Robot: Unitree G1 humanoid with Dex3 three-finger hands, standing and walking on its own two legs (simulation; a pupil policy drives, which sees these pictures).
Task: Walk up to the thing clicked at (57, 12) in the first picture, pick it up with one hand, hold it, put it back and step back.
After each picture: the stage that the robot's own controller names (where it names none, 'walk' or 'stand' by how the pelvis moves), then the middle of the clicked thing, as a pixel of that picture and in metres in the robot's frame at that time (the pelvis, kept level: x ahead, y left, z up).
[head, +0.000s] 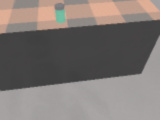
stand; (60, 13) +1.01 +0.14 -0.07
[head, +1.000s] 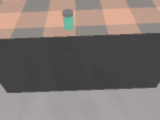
walk; (68, 20) +0.90 +0.11 -0.07
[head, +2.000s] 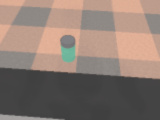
stand; (68, 49) +0.57 +0.09 -0.04
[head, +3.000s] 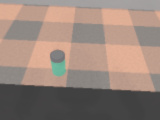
stand; (58, 63) +0.54 +0.11 -0.07
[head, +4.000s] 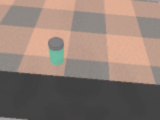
walk; (56, 51) +0.55 +0.11 -0.05
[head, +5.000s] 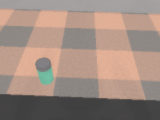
stand; (45, 71) +0.50 +0.17 -0.07
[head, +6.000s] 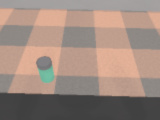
stand; (45, 70) +0.51 +0.17 -0.08
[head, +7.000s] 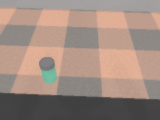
stand; (48, 70) +0.50 +0.16 -0.08
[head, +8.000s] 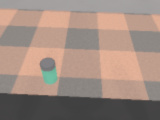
stand; (49, 71) +0.50 +0.15 -0.08
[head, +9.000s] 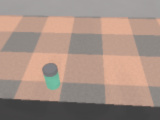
rise first; (51, 76) +0.48 +0.16 -0.07
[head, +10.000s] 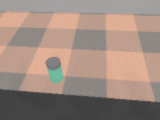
go down; (54, 70) +0.51 +0.16 -0.07
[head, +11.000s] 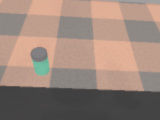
go down; (40, 61) +0.52 +0.15 -0.05
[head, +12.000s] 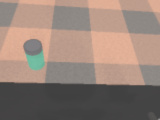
go down; (34, 55) +0.51 +0.15 -0.02
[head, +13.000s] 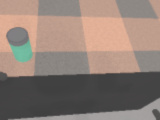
close in; (20, 45) +0.51 +0.17 +0.00
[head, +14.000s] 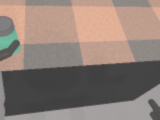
close; (6, 36) +0.52 +0.17 +0.03
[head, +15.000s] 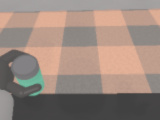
lift; (29, 76) +0.33 +0.15 +0.14
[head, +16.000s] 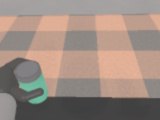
lift; (33, 82) +0.31 +0.15 +0.13
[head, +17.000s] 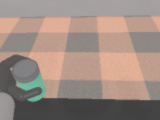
hold; (30, 81) +0.31 +0.15 +0.14
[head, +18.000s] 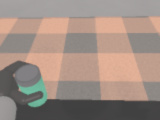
crouch; (32, 86) +0.31 +0.15 +0.12
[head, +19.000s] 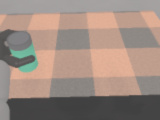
crouch; (23, 52) +0.41 +0.17 +0.15
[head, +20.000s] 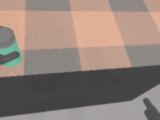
lower; (7, 48) +0.48 +0.17 +0.02
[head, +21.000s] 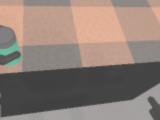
lower; (7, 47) +0.48 +0.17 +0.02
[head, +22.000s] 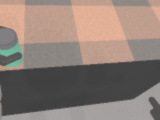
lower; (8, 48) +0.48 +0.16 +0.02
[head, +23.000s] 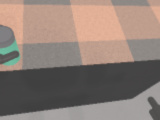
lower; (5, 47) +0.48 +0.17 +0.03
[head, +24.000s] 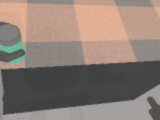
loosen; (12, 45) +0.48 +0.16 +0.03
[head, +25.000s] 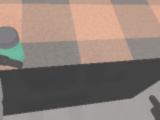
withdraw; (10, 47) +0.48 +0.15 +0.03
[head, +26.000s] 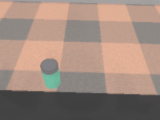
sink last; (51, 74) +0.44 +0.13 -0.02
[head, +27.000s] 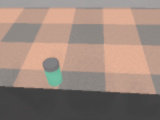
stand; (53, 72) +0.47 +0.15 -0.02
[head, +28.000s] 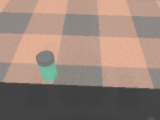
stand; (47, 66) +0.47 +0.15 -0.01
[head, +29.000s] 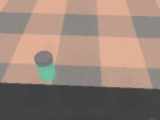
stand; (45, 66) +0.46 +0.15 -0.01
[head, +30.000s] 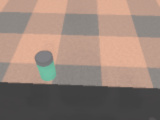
stand; (46, 66) +0.47 +0.15 -0.01
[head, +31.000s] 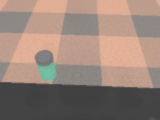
stand; (46, 66) +0.47 +0.15 -0.01
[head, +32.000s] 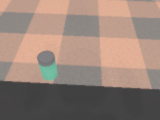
stand; (48, 66) +0.47 +0.15 -0.02
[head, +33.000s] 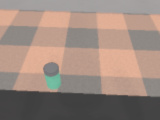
walk; (52, 76) +0.48 +0.14 -0.07
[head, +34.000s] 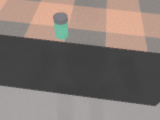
walk; (61, 26) +0.68 +0.09 -0.04
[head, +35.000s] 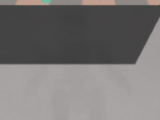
walk; out of the picture +0.98 +0.21 -0.04
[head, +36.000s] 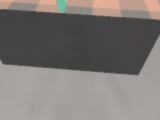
stand; (60, 2) +1.08 +0.13 -0.06
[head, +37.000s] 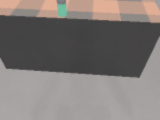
stand; (61, 7) +1.09 +0.13 -0.08
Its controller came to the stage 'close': yes
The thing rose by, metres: 0.22
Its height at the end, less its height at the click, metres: +0.00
